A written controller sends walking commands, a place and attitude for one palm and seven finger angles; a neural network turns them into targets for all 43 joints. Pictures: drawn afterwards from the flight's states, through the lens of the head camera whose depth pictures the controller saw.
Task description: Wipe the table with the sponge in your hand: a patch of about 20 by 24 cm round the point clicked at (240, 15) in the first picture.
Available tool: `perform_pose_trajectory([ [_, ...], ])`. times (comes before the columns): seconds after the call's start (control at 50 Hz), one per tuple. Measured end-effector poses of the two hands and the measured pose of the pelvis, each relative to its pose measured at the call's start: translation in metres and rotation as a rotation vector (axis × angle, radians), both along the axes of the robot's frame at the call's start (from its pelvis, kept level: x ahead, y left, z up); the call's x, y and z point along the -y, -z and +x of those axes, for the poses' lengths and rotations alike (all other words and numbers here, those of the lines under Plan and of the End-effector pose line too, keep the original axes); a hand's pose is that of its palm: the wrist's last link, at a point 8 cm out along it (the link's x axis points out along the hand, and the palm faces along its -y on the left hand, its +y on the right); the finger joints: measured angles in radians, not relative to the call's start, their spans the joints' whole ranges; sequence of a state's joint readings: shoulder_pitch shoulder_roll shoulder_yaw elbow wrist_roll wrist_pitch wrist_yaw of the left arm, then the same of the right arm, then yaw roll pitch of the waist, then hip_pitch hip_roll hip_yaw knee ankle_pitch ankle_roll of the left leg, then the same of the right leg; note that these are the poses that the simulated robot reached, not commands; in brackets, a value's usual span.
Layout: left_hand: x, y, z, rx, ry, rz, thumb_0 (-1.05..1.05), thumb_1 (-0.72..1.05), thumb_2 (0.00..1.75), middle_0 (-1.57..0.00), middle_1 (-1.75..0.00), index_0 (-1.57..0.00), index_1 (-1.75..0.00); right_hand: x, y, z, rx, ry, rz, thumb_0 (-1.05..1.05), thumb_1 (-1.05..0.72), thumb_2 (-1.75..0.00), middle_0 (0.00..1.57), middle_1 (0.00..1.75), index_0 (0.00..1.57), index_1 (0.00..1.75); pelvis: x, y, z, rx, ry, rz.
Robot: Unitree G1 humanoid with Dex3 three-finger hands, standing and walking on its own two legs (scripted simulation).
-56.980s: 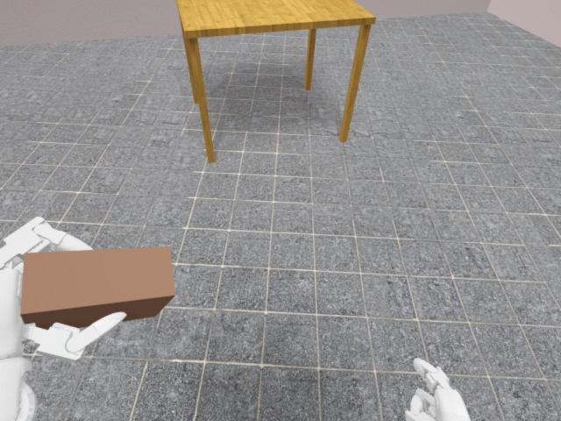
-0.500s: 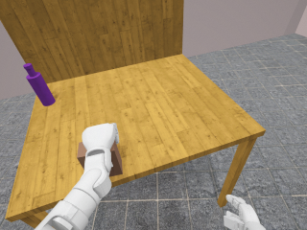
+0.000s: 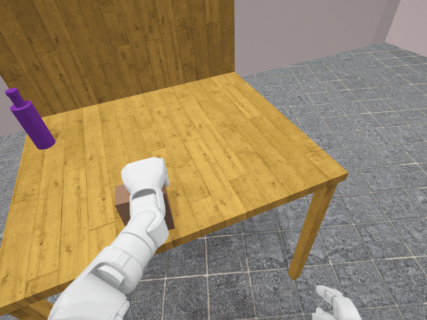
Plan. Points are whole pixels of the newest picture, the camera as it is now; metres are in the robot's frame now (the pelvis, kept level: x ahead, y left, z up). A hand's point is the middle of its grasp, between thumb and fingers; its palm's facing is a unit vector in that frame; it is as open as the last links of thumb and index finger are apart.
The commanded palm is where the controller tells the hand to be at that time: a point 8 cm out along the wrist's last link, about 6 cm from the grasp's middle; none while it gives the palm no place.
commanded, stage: wipe forward along the third lane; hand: left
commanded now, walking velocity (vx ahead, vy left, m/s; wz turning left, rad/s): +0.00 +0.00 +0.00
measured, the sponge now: (148, 214) +0.35 +0.19 -0.01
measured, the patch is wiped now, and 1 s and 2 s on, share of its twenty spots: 0.75 0.85 0.90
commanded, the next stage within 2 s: wipe back along the third lane in 1.34 s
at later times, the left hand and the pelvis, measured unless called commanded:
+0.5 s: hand (150, 174) +0.42 +0.18 +0.05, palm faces -0.09 -0.01 -1.00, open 9.6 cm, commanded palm +0.41 +0.19 +0.09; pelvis +0.00 -0.01 +0.00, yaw +0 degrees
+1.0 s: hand (143, 162) +0.46 +0.21 +0.05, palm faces -0.10 -0.02 -0.99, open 9.6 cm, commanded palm +0.45 +0.22 +0.09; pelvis +0.01 +0.00 -0.01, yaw -1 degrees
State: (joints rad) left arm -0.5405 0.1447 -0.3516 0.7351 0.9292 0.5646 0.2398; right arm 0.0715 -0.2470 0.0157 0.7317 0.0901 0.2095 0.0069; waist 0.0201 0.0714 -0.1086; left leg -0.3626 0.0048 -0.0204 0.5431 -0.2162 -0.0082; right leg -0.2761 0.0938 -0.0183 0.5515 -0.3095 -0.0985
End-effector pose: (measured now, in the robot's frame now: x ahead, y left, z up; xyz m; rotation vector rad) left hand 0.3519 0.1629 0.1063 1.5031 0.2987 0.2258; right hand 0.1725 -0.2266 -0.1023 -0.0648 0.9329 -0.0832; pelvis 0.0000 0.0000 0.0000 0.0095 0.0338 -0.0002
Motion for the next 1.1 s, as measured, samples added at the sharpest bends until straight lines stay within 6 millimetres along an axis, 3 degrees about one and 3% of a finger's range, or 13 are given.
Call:
perform_pose_trajectory([
  [0.48,-0.013,-0.001,0.052,-0.047,-0.007,0.042,0.00,-0.53,1.08,-0.83,-1.41,-0.84,-1.38,0.036,0.025,-0.063,-0.170,0.106,-0.056,0.00,-0.91,-0.90,0.20,0.30,0.20,0.30,0.012,0.004,0.003,-0.084,0.007,-0.002],
  [0.86,-0.034,-0.001,0.088,-0.071,-0.034,0.043,0.00,-0.52,1.08,-0.82,-1.42,-0.83,-1.40,0.044,0.028,-0.092,-0.244,0.153,-0.079,0.00,-0.91,-0.90,0.20,0.30,0.20,0.30,0.009,0.006,0.010,-0.144,0.011,-0.012],
  [1.1,-0.045,-0.001,0.103,-0.064,-0.023,0.058,0.00,-0.53,1.08,-0.82,-1.42,-0.83,-1.40,0.035,0.028,-0.101,-0.271,0.160,-0.090,0.00,-0.91,-0.90,0.20,0.30,0.20,0.30,-0.003,0.008,0.012,-0.170,0.008,-0.024],
])
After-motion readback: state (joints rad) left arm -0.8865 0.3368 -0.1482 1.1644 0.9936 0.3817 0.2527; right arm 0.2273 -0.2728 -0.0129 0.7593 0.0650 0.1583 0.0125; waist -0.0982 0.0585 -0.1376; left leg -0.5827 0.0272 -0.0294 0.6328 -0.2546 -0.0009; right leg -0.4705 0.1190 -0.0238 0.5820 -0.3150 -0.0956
